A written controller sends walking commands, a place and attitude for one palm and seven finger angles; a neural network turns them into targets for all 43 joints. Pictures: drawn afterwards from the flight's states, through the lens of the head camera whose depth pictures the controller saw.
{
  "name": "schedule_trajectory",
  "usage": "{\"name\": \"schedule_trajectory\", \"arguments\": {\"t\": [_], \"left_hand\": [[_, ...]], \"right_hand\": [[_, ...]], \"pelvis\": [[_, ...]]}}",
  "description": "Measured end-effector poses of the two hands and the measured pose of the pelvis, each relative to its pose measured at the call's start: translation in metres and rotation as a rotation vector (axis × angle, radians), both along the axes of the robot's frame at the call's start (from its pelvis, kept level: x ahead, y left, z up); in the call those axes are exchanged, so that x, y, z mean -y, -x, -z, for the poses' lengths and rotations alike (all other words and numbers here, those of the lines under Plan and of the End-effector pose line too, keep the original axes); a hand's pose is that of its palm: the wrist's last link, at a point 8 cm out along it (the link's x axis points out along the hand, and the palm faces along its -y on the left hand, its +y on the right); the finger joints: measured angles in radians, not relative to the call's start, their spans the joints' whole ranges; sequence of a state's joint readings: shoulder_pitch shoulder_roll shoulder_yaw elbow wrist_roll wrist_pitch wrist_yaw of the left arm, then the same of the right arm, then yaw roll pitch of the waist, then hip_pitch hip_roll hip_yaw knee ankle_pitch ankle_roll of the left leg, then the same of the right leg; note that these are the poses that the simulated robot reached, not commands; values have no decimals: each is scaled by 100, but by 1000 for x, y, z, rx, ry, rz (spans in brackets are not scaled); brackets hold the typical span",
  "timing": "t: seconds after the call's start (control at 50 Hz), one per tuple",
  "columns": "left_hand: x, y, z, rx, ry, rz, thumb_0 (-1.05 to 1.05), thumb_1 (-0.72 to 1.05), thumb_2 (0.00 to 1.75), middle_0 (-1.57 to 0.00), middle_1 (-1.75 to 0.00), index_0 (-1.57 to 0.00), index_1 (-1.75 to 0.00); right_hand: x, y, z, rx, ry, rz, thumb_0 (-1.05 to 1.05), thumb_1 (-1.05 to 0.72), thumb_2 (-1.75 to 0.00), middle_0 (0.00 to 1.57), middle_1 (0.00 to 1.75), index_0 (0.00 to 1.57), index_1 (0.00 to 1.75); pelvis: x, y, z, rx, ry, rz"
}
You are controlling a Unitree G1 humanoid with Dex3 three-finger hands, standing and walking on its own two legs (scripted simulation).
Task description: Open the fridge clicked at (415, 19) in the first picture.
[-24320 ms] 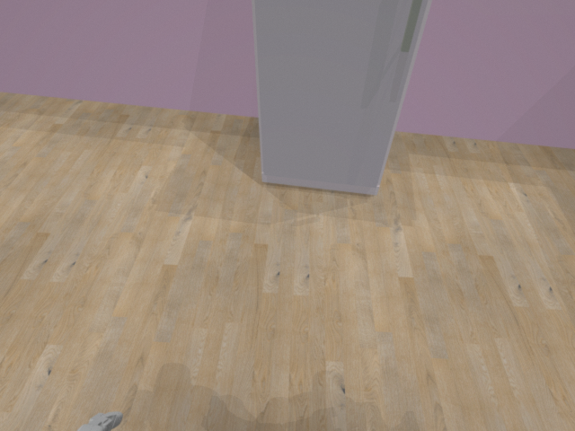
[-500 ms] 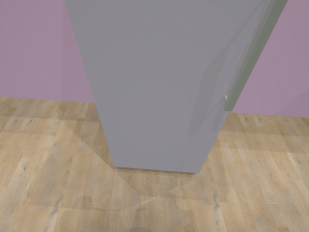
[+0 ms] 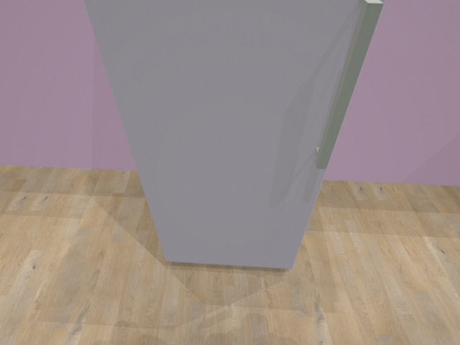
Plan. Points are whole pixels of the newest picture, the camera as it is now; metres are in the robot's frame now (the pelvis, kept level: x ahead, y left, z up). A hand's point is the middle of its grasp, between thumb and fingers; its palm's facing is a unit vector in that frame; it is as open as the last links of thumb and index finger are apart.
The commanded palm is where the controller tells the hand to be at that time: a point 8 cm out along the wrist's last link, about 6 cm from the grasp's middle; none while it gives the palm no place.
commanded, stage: come to a stop and stand still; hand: right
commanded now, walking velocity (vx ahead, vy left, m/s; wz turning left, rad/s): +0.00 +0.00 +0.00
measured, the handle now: (338, 95) +0.58 -0.20 +0.18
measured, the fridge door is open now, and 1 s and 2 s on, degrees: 0 0 0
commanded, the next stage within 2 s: look again from close up in 0.10 s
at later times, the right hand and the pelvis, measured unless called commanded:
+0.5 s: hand out of the picture +0.00 -0.17 -0.17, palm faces +0.02 +0.98 -0.18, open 7.3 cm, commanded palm none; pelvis +0.00 +0.00 +0.00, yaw +0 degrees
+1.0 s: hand out of the picture -0.01 -0.15 -0.17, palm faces +0.03 +0.99 -0.16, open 7.3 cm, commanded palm none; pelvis +0.00 +0.01 +0.00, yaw +1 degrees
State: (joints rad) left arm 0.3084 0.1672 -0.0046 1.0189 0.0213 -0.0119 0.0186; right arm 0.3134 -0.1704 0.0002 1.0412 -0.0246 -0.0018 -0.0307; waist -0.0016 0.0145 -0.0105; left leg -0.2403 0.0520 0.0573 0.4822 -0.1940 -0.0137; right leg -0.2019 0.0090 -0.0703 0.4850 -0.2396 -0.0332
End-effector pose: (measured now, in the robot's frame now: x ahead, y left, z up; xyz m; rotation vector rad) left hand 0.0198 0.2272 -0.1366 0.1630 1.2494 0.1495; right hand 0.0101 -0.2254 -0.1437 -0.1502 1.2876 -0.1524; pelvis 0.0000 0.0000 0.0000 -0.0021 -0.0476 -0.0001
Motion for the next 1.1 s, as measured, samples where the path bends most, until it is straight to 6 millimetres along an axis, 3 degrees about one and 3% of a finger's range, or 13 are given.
{"name": "schedule_trajectory", "arguments": {"t": [0.24, 0.68, 1.1], "left_hand": [[-4, 13, 0, -50, -5, -3, 1, 91, 90, -20, -30, -20, -30], [7, 27, 5, -114, 41, -31, 1, 91, 90, -20, -30, -20, -30], [7, 39, 6, -145, 51, -52, 1, 91, 90, -20, -30, -20, -30]], "right_hand": [[7, 15, -2, -48, 13, 0, 0, -91, -90, 20, 30, 20, 30], [-23, 16, 1, -78, -32, 5, 0, -91, -90, 20, 30, 20, 30], [-32, 22, 2, -92, -40, 21, 0, -91, -90, 20, 30, 20, 30]], "pelvis": [[0, 3, -2, -5, 0, -2], [-8, -1, -3, -6, 2, -10], [-14, -1, -3, -8, 1, -13]]}}
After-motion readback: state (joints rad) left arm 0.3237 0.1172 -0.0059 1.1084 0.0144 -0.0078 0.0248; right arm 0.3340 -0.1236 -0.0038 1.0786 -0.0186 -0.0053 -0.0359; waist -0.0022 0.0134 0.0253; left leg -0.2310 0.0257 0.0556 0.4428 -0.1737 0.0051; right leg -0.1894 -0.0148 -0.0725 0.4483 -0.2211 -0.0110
